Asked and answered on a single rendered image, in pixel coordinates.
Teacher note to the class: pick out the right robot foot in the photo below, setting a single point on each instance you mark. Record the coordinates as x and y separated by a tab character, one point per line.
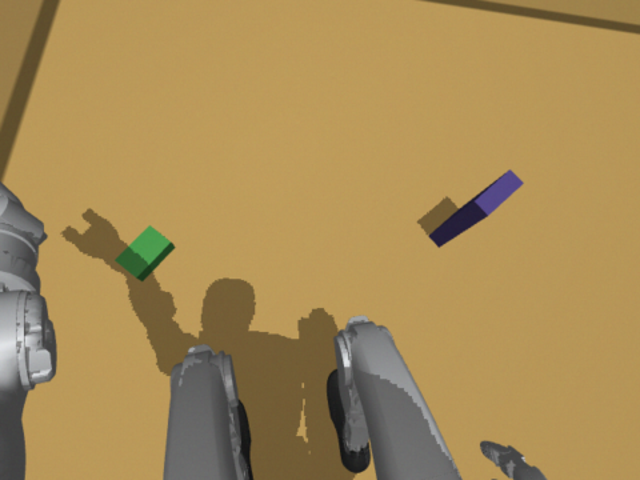
353	461

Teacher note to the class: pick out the left robot foot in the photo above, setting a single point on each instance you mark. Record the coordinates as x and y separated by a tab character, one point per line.
245	441

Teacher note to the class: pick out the right robot hand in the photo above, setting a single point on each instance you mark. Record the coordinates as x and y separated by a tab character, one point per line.
511	462

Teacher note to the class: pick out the left robot arm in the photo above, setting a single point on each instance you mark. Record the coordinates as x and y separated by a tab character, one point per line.
28	352

